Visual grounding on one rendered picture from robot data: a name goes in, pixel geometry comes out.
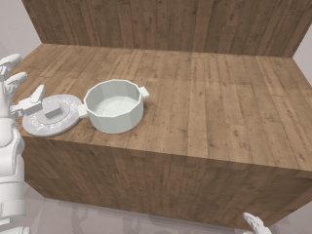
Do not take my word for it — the knob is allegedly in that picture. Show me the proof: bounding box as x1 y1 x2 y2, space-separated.
42 100 62 118

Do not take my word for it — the left robot hand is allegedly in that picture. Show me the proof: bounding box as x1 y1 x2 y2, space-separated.
0 54 45 120

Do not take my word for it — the table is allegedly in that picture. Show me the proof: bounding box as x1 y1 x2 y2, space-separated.
7 0 312 232

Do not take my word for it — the right robot hand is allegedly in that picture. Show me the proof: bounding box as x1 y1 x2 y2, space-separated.
243 213 272 234

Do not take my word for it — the lid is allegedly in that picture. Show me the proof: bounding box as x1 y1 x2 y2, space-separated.
22 94 83 137

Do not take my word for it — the left robot forearm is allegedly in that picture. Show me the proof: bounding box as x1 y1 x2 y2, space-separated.
0 118 26 231

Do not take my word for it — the pot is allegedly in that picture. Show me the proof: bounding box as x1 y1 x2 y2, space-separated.
77 79 150 134

